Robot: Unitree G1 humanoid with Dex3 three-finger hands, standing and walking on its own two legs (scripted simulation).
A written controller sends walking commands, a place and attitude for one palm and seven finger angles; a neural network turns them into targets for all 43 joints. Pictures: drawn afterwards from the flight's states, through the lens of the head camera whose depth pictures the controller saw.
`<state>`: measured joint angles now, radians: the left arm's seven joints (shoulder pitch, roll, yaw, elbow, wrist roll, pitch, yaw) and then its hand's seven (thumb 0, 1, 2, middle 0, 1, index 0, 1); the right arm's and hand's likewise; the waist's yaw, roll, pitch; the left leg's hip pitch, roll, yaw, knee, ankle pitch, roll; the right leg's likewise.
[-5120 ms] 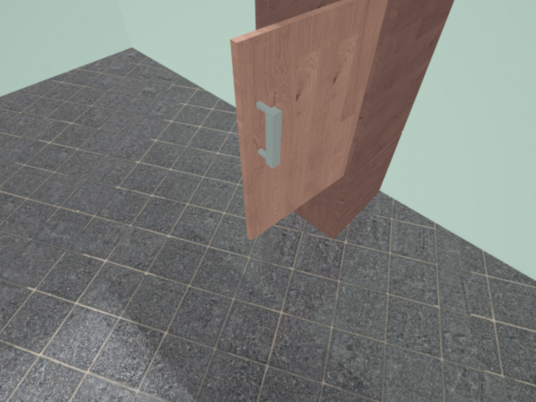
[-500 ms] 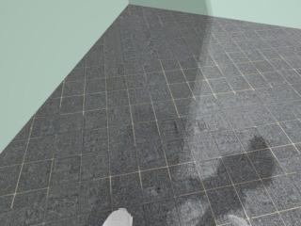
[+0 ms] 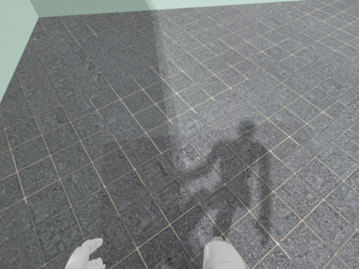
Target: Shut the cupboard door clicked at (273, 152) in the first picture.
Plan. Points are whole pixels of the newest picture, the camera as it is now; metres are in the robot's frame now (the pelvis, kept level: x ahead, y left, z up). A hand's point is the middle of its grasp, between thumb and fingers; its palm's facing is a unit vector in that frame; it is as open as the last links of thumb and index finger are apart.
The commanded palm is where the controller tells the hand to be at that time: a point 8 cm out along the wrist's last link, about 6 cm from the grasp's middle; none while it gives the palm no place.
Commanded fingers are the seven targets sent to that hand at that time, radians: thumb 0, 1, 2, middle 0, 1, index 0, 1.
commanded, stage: walk around to get in front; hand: left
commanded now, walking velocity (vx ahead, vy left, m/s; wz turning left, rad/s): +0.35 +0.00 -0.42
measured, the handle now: out of the picture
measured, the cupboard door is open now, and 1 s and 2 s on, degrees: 84 84 84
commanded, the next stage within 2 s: walk to a spot facing it in 0.40 s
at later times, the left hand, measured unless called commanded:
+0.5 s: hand (143, 225) +0.24 +0.10 -0.15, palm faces -0.03 -0.97 -0.25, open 7.2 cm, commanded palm none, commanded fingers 0.00 0.90 0.90 -0.20 -0.30 -0.20 -0.30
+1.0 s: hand (159, 143) +0.51 +0.07 -0.17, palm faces +0.12 -0.97 -0.19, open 7.3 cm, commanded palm none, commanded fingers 0.00 0.90 0.90 -0.20 -0.30 -0.20 -0.30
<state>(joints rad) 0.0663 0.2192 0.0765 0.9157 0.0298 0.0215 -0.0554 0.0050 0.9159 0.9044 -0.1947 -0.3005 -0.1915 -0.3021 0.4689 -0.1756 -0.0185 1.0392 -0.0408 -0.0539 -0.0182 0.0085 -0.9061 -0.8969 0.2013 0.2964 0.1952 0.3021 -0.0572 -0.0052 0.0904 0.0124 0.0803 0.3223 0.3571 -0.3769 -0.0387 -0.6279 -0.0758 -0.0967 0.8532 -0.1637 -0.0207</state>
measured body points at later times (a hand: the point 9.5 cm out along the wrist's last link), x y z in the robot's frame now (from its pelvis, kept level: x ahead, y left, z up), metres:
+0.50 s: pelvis +0.24 -0.09 +0.01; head +0.26 -0.11 +0.45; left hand +0.24 +0.15 -0.13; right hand +0.32 -0.33 -0.15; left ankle +0.35 +0.07 -0.66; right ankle +0.14 -0.09 -0.73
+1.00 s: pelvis +0.43 -0.12 +0.01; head +0.49 -0.09 +0.45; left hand +0.51 +0.12 -0.15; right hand +0.44 -0.35 -0.14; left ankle +0.42 -0.04 -0.73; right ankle +0.47 -0.31 -0.66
